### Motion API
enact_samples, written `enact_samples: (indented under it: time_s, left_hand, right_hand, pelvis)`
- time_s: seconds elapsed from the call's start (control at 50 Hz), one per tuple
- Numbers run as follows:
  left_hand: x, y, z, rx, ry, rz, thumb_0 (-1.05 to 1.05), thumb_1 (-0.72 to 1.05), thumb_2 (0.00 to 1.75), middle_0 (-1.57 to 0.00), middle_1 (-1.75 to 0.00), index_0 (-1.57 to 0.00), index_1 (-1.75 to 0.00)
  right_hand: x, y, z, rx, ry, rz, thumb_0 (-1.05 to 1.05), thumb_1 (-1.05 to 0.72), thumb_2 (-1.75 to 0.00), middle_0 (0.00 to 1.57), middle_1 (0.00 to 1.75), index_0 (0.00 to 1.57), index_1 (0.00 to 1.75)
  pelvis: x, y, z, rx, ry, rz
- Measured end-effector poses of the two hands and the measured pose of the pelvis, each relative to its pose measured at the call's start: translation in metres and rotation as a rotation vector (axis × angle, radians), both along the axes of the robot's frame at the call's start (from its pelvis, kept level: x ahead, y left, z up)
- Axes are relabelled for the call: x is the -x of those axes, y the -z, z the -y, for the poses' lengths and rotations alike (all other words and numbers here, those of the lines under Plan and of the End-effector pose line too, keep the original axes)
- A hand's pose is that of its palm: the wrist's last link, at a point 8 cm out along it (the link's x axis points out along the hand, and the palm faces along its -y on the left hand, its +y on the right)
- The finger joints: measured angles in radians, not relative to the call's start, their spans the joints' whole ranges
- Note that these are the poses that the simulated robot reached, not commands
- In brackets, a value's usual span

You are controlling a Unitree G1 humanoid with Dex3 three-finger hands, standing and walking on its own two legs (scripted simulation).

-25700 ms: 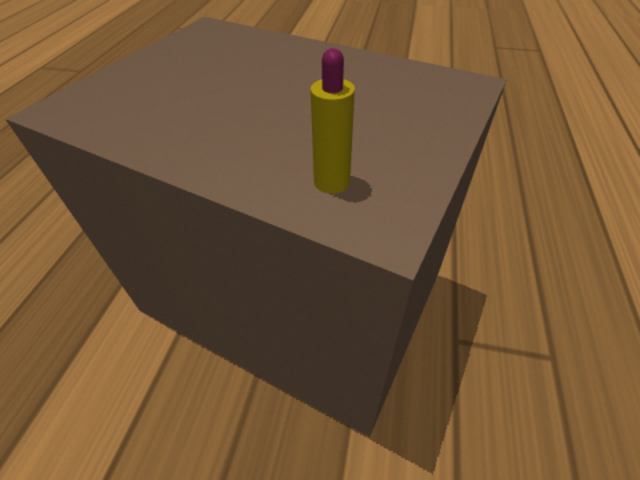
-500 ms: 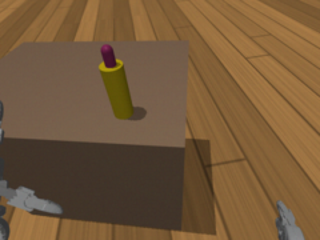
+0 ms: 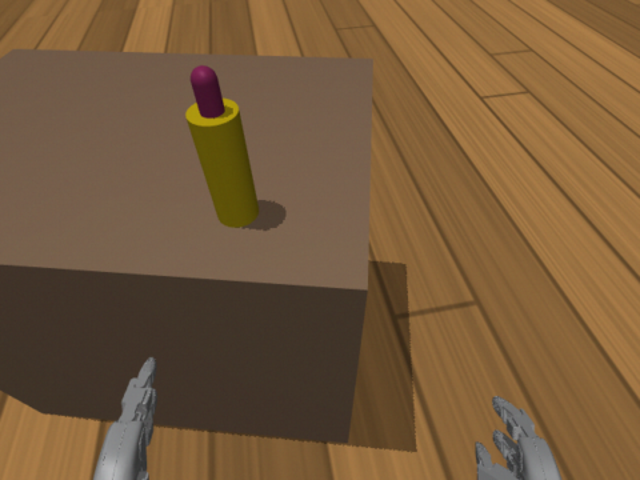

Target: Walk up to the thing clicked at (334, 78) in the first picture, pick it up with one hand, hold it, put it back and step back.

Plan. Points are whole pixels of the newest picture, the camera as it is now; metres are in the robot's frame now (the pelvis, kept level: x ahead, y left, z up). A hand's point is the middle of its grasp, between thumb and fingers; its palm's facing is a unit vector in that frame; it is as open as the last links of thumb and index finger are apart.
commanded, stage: home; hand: left
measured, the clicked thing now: (222, 152) +0.50 +0.18 +0.15
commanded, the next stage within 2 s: none
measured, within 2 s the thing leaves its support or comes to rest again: neither
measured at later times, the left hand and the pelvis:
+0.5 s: hand (212, 449) +0.19 +0.18 -0.09, palm faces +0.10 -0.96 -0.26, open 17.6 cm; pelvis +0.01 +0.00 -0.01, yaw -1 degrees
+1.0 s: hand out of the picture +0.07 +0.27 -0.14, palm faces -0.08 -0.91 -0.41, open 17.4 cm; pelvis -0.01 +0.01 +0.00, yaw -1 degrees
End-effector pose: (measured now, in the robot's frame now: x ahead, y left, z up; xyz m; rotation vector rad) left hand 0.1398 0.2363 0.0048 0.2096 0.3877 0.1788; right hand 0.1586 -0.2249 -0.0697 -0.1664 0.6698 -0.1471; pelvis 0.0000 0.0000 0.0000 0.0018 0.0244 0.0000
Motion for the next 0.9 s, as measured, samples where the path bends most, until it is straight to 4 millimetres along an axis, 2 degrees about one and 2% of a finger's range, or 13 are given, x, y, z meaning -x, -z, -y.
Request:
enact_samples:
  time_s: [0.14, 0.22, 0.3, 0.4, 0.52, 0.62, 0.7, 0.82, 0.9]
  left_hand:
    - [0.000, 0.054, 0.008, 0.041, -0.027, -0.191, -0.01, -0.56, 0.04, -0.05, -0.05, -0.05, -0.05]
    - [-0.003, 0.073, 0.011, 0.041, -0.031, -0.261, -0.01, -0.55, 0.05, -0.05, -0.06, -0.05, -0.05]
    - [-0.013, 0.078, 0.010, 0.027, -0.032, -0.277, -0.01, -0.55, 0.04, -0.05, -0.05, -0.05, -0.05]
    - [-0.025, 0.072, 0.010, 0.007, -0.029, -0.250, -0.01, -0.56, 0.04, -0.05, -0.05, -0.05, -0.05]
    - [-0.026, 0.071, 0.014, 0.011, -0.029, -0.252, -0.01, -0.56, 0.04, -0.05, -0.05, -0.05, -0.05]
    - [-0.018, 0.077, 0.012, 0.001, -0.023, -0.280, -0.01, -0.55, 0.04, -0.05, -0.05, -0.05, -0.05]
    - [-0.003, 0.097, -0.008, -0.078, 0.055, -0.425, -0.01, -0.54, 0.05, -0.05, -0.06, -0.05, -0.05]
    - [0.033, 0.107, -0.048, -0.138, 0.008, -0.593, -0.01, -0.53, 0.05, -0.05, -0.06, -0.06, -0.05]
    - [0.055, 0.108, -0.066, -0.158, -0.023, -0.679, -0.01, -0.53, 0.05, -0.05, -0.06, -0.05, -0.05]
  right_hand:
    - [0.009, 0.014, 0.005, 0.041, -0.018, -0.084, 0.01, -0.84, -0.86, 0.19, 0.29, 0.19, 0.29]
    - [0.018, 0.024, 0.012, 0.060, 0.000, -0.137, 0.01, -0.87, -0.88, 0.20, 0.29, 0.20, 0.29]
    - [0.026, 0.031, 0.016, 0.065, 0.025, -0.167, 0.01, -0.88, -0.89, 0.20, 0.30, 0.20, 0.30]
    - [0.028, 0.033, 0.018, 0.054, 0.049, -0.164, 0.01, -0.89, -0.89, 0.20, 0.30, 0.20, 0.30]
    - [0.023, 0.033, 0.016, 0.039, 0.050, -0.144, 0.01, -0.89, -0.90, 0.20, 0.30, 0.20, 0.30]
    - [0.017, 0.033, 0.015, 0.054, 0.022, -0.141, 0.01, -0.89, -0.90, 0.20, 0.30, 0.20, 0.30]
    - [0.023, 0.040, 0.027, 0.082, -0.029, -0.221, 0.01, -0.89, -0.90, 0.20, 0.30, 0.20, 0.30]
    - [0.054, 0.041, 0.057, 0.118, 0.017, -0.326, 0.01, -0.89, -0.90, 0.20, 0.30, 0.20, 0.30]
    - [0.082, 0.041, 0.069, 0.137, 0.046, -0.417, 0.01, -0.90, -0.90, 0.20, 0.30, 0.20, 0.30]
  pelvis:
    - [0.000, 0.004, 0.001, 0.007, 0.003, -0.016]
    - [-0.001, 0.008, 0.001, 0.010, 0.006, -0.032]
    - [-0.003, 0.011, 0.000, 0.012, 0.012, -0.038]
    - [-0.005, 0.012, -0.001, 0.013, 0.020, -0.041]
    - [-0.006, 0.014, 0.000, 0.012, 0.024, -0.046]
    - [-0.004, 0.016, 0.000, 0.011, 0.023, -0.047]
    - [-0.001, 0.016, 0.000, 0.004, 0.022, -0.018]
    - [0.003, 0.012, -0.002, -0.001, 0.022, 0.017]
    - [0.008, 0.006, -0.004, -0.001, 0.024, 0.032]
